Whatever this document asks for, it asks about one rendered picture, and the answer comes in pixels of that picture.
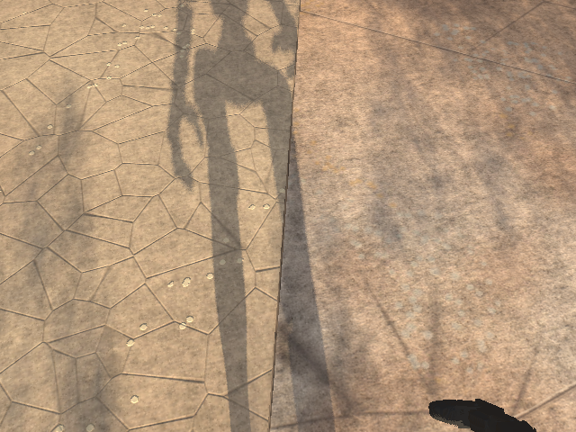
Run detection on right robot hand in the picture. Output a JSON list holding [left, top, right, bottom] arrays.
[[428, 399, 536, 432]]

